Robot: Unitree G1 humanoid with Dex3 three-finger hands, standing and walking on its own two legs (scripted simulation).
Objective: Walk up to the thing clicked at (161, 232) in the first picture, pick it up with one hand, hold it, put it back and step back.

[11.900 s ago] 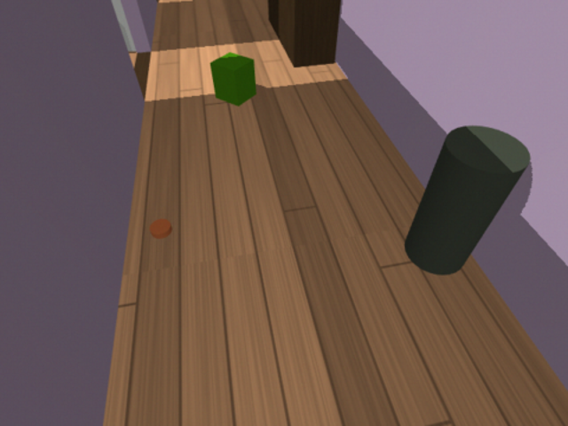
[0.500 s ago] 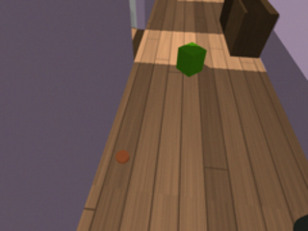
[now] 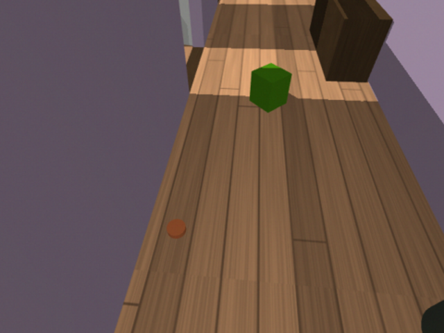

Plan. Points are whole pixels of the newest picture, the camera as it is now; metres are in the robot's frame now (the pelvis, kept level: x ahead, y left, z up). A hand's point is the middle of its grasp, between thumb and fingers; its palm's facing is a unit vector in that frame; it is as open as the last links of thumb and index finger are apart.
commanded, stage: stand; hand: left
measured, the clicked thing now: (176, 228) +0.76 +0.27 -0.77
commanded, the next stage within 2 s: walk up in 0.72 s
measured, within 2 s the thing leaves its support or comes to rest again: neither
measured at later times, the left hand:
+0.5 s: hand out of the picture +0.06 +0.25 -0.16, palm faces -0.05 -0.94 -0.33, open 7.4 cm
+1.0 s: hand out of the picture +0.05 +0.32 -0.17, palm faces +0.02 -0.94 -0.35, open 7.4 cm
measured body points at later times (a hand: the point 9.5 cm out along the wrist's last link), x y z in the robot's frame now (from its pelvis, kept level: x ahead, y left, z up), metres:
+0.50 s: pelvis -0.01 +0.00 +0.00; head +0.00 +0.00 +0.45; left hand +0.06 +0.30 -0.13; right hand +0.03 -0.30 -0.14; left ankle +0.02 +0.13 -0.75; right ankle -0.02 -0.12 -0.75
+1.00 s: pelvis +0.04 +0.04 -0.02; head +0.05 +0.06 +0.43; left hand +0.05 +0.37 -0.15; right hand +0.13 -0.30 -0.12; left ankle +0.11 +0.15 -0.75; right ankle -0.02 -0.12 -0.75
